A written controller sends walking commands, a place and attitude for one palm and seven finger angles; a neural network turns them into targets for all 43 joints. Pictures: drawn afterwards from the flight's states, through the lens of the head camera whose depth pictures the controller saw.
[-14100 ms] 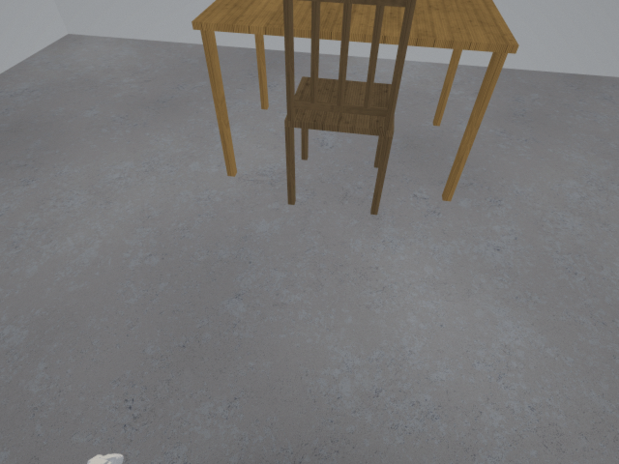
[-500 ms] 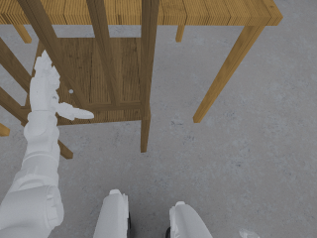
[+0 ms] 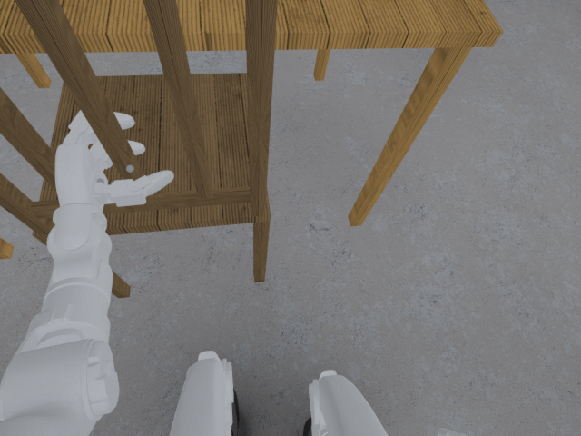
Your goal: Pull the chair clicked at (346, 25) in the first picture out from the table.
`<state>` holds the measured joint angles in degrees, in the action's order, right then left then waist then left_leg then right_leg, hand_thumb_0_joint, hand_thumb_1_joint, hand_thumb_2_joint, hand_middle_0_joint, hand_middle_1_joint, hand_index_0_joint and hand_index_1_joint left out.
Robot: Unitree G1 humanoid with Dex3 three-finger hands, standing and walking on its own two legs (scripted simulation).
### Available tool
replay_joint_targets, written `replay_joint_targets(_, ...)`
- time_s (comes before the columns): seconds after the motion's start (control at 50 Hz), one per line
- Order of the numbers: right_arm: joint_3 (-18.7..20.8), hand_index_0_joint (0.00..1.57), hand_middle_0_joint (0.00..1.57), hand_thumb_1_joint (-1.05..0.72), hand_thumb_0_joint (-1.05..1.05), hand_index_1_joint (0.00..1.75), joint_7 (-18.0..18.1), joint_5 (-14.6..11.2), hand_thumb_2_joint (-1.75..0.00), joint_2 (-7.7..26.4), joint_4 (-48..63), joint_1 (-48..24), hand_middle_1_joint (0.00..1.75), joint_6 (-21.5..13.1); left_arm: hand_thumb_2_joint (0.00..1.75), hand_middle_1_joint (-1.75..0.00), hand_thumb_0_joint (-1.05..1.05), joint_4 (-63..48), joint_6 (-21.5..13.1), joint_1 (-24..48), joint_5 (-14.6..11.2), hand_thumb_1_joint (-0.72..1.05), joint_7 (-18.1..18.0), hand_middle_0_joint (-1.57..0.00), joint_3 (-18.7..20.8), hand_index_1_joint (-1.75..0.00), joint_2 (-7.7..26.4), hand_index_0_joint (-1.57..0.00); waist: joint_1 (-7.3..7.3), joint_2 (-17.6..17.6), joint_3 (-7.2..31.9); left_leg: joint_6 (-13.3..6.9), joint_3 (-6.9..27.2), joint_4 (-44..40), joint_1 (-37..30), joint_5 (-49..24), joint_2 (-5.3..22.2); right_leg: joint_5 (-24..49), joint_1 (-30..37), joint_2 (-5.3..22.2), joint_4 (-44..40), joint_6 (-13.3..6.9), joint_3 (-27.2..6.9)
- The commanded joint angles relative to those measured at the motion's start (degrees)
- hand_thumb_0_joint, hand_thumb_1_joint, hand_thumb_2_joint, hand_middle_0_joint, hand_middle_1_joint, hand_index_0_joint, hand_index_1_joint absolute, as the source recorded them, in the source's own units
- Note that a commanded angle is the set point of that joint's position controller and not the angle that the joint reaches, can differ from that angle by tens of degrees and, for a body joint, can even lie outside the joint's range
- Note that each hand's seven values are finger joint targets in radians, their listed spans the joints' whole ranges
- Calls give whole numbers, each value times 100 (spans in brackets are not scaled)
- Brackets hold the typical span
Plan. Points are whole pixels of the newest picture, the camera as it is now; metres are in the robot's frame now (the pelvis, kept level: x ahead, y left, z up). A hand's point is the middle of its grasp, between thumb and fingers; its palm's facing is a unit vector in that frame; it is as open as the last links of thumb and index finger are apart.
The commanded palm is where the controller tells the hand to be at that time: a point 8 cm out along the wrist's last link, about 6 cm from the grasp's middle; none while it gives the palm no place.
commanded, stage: hook a spindle and tug to test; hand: left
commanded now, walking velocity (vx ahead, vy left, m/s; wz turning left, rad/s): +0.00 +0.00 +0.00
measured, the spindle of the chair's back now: (108, 129) +0.50 +0.23 +0.07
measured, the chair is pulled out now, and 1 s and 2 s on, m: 0.00 0.04 0.18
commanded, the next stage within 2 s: step backward, pulling the chair out in 0.86 s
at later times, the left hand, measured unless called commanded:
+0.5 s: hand (133, 167) +0.47 +0.20 +0.04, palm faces +0.14 -0.99 -0.02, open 5.7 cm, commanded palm +0.42 +0.23 +0.04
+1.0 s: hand (132, 188) +0.43 +0.20 +0.04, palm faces +0.14 -0.99 -0.04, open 5.8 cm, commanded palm +0.41 +0.24 +0.04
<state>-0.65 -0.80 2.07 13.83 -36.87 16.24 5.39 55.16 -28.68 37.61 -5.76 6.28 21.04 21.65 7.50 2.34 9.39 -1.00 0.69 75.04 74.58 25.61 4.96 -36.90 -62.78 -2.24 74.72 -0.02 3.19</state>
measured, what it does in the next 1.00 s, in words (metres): stands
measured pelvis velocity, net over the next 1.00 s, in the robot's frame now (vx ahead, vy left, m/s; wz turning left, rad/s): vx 0.03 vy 0.00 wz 0.01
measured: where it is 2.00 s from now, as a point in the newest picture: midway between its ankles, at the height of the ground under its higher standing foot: outside the picture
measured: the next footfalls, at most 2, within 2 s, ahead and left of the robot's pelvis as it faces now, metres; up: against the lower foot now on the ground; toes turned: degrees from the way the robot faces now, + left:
none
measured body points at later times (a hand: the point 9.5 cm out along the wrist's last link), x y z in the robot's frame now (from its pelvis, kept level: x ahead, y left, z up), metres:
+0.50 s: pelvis +0.02 +0.00 +0.01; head +0.15 +0.02 +0.44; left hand +0.45 +0.25 +0.04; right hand +0.08 -0.26 -0.11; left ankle +0.08 +0.11 -0.61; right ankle -0.01 -0.13 -0.61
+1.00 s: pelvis +0.03 +0.00 +0.02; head +0.16 +0.02 +0.45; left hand +0.42 +0.25 +0.04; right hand +0.13 -0.26 -0.10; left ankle +0.08 +0.11 -0.61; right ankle -0.01 -0.13 -0.61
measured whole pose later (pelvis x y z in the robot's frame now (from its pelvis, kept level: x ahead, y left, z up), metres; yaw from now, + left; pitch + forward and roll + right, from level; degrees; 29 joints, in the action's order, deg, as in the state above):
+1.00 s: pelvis +0.03 +0.00 +0.02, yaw +0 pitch +23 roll -3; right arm 0.5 -1.3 0.4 13.4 -34.0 13.7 4.5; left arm 36.1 -24.8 21.0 -8.2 4.0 16.1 15.9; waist 5.2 1.6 8.6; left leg -0.9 -1.0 70.9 67.0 27.4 4.4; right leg -37.9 -55.6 -1.6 70.1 0.2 1.6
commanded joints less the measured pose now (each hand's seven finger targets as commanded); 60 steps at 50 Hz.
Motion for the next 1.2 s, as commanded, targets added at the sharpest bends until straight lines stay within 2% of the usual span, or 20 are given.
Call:
replay_joint_targets(0.0, 372, 20, 20, -90, 0, 30, 76, 0, -90, 1049, 346, 664, 30, -100, 73, -145, 0, -966, -419, 1837, -50, 51, 85, -50, 204, -145, 1253, -50, -7, 405, 2514, -40, 333, -681, -3212, -1243, -199, 1610, -132, -101, -1187, -146, -55)
replay_joint_targets(0.1, 370, 20, 20, -90, 0, 30, 75, -6, -90, 1046, 367, 710, 30, -85, 85, -145, 0, -1020, -378, 1843, -76, 79, 171, -50, 293, -145, 1374, -50, -54, 524, 2645, -50, 288, -628, -3187, -1448, -209, 1836, -3, -99, -1136, -150, -90)
replay_joint_targets(0.14, 390, 20, 20, -90, 0, 30, 74, -14, -90, 1025, 383, 711, 30, -75, 90, -145, 0, -1212, -353, 1912, -105, 90, 189, -50, 153, -145, 1194, -50, -21, 559, 2782, -50, 295, -620, -3345, -1602, -206, 1960, 2, -92, -1129, -143, -83)
replay_joint_targets(0.28, 413, 20, 20, -90, 0, 30, 36, -38, -90, 994, 468, 688, 30, -74, 90, -145, 0, -1622, -230, 1255, -167, 90, 123, -50, 107, -145, 1046, -50, -123, 491, 2922, -54, 250, -665, -3500, -1950, -221, 2364, 255, -99, -1152, -142, -82)
replay_joint_targets(0.36, 399, 20, 20, -90, 0, 30, -4, -56, -90, 976, 525, 628, 30, -63, 90, -145, 0, -1736, -194, 742, -150, 90, 94, -50, 136, -145, 1081, -50, -192, 332, 2684, -44, 204, -753, -3338, -1900, -226, 2444, 440, -117, -1200, -134, -88)
replay_joint_targets(0.4, 399, 20, 20, -90, 0, 30, -18, -58, -90, 958, 572, 589, 30, -82, 90, -145, 0, -2009, -240, 789, -148, 90, 83, -50, -9, -145, 939, -50, -191, 612, 2798, -16, 230, -787, -3570, -2009, -216, 2425, 326, -107, -1166, -150, -62)
replay_joint_targets(0.5, 432, 20, 20, -90, 0, 30, -50, -71, -90, 924, 629, 567, 30, -136, 90, -145, 0, -2410, -232, 341, -214, 90, 15, -50, -197, -145, 631, -50, -217, 594, 2842, 2, 220, -837, -3822, -2348, -206, 2717, 439, -115, -1201, -146, -38)
replay_joint_targets(0.56, 447, 20, 20, -90, 0, 30, -58, -81, -90, 927, 626, 559, 30, -150, 90, -145, 0, -2396, -191, 35, -242, 90, -10, -50, -242, -145, 538, -50, -184, 327, 2684, -10, 191, -860, -3705, -2370, -213, 2879, 576, -122, -1245, -126, -38)
replay_joint_targets(0.64, 456, 20, 20, -90, 0, 30, -69, -87, -90, 908, 673, 513, 30, -189, 90, -145, 0, -2599, -238, -463, -294, 90, 3, -50, -139, -145, 569, -50, -324, 394, 2779, 2, 128, -865, -3708, -2584, -247, 3196, 825, -103, -1210, -133, -67)
replay_joint_targets(0.76, 462, 20, 20, -90, 0, 30, -53, -106, -90, 918, 698, 458, 30, -220, 90, -145, 0, -2747, -232, -717, -352, 90, 23, -50, -172, -145, 518, -50, -313, 307, 2591, 14, 112, -883, -3650, -2621, -236, 3285, 848, -88, -1212, -120, -64)
replay_joint_targets(0.84, 472, 20, 20, -90, 0, 30, -56, -110, -90, 879, 716, 406, 30, -280, 90, -145, 0, -3050, -253, -695, -382, 90, 21, -50, -462, -145, 202, -50, -280, 490, 2674, 27, 154, -899, -3930, -2727, -230, 3202, 736, -84, -1228, -124, -36)
replay_joint_targets(0.88, 473, 20, 20, -90, 0, 30, -33, -98, -90, 919, 699, 412, 30, -295, 90, -145, 0, -2956, -255, -757, -374, 90, -10, -50, -247, -145, 440, -50, -293, 223, 2627, 1, 143, -861, -3722, -2679, -240, 3331, 865, -90, -1204, -118, -66)
replay_joint_targets(0.94, 466, 20, 20, -90, 0, 30, -27, -110, -90, 881, 680, 351, 30, -331, 90, -145, 0, -3151, -310, -395, -359, 90, 3, -50, -532, -145, 196, -50, -204, 364, 2644, 13, 168, -874, -3846, -2579, -231, 3155, 736, -71, -1221, -113, -49)
replay_joint_targets(0.96, 401, 20, 20, -90, 0, 30, 161, -398, -90, 915, 1014, 516, 30, -5, 90, -145, 0, -4129, 344, 1048, 376, 90, -670, -50, -1, -145, 2221, -50, -573, 1176, 4070, -100, -21, -1915, -5815, -2486, -158, 3567, 2871, 294, -2190, -195, -550)
replay_joint_targets(0.98, 390, 20, 20, -90, 0, 30, 323, -415, -90, 815, 1124, 609, 30, 10, 90, -145, 0, -4254, 735, 1152, 404, 90, -966, -50, -139, -145, 1897, -50, -461, 1319, 3794, -117, -2, -2063, -6165, -2816, -226, 4186, 2937, 221, -2495, -162, -456)
replay_joint_targets(1.0, 356, 20, 20, -90, 0, 30, 416, -434, -90, 809, 1049, 503, 30, 38, 90, -145, 0, -3682, 1107, 543, 433, 90, -1112, -50, -421, -145, 1398, -50, -399, 1157, 3361, -118, 78, -2186, -6055, -3034, -190, 4364, 2826, 253, -2558, -120, -411)
replay_joint_targets(1.04, 312, 20, 20, -90, 0, 30, 524, -450, -90, 791, 896, 459, 30, 153, 90, -145, 0, -2420, 1669, -205, 465, 90, -1223, -50, -1026, -145, 519, -50, -335, 653, 2185, -154, 287, -2581, -5499, -2822, -31, 3799, 2739, 273, -2763, -34, -274)
replay_joint_targets(1.08, 277, 20, 20, -90, 0, 30, 594, -459, -90, 855, 772, 475, 30, 205, 90, -145, 0, -1835, 1838, 169, 472, 90, -1324, -50, -1195, -145, 437, -50, -297, 123, 1872, -194, 277, -2789, -5303, -3055, 30, 4209, 3248, 386, -3118, 81, -363)
replay_joint_targets(1.1, 274, 20, 20, -90, 0, 30, 612, -455, -90, 869, 717, 430, 30, 196, 90, -145, 0, -1611, 1800, 376, 468, 90, -1358, -50, -1148, -145, 518, -50, -313, 139, 1763, -195, 253, -2877, -5285, -3226, 75, 4459, 3449, 464, -3273, 146, -447)
replay_joint_targets(1.18, 317, 20, 20, -90, 0, 30, 636, -387, -90, 909, 501, 459, 30, 143, 90, -145, 0, -946, 1502, 854, 494, 90, -1355, -50, -1162, -145, 520, -50, -389, 858, 1668, -238, 496, -3259, -6039, -4551, 317, 4395, 3653, 487, -3413, 125, -398)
